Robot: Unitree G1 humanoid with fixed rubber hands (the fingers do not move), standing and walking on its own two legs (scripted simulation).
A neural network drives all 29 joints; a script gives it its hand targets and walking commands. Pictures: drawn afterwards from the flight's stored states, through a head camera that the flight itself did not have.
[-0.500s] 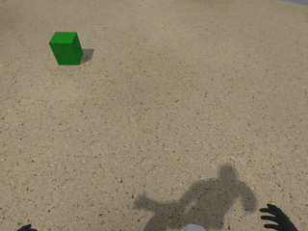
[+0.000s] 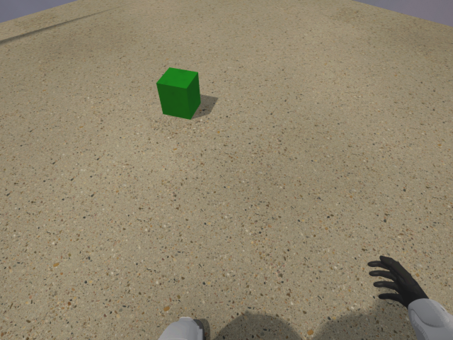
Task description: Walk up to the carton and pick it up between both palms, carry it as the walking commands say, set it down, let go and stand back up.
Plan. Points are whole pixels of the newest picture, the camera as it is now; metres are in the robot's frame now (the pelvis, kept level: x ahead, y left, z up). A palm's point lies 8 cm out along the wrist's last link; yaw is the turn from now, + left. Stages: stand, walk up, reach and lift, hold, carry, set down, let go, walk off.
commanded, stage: walk up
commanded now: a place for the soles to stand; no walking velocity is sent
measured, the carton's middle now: (180, 93) +1.66 +0.44 -0.65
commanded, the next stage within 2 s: none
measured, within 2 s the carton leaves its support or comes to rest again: neither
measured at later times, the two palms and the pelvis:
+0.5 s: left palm (89, 190) +0.42 +0.36 -0.06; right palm (385, 243) +0.36 -0.33 -0.11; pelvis +0.30 +0.02 -0.02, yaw +2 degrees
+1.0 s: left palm (85, 156) +0.56 +0.44 -0.10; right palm (318, 121) +0.71 -0.22 -0.06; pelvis +0.54 +0.10 -0.01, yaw +4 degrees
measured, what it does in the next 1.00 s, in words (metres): walks ahead: left foot, then right foot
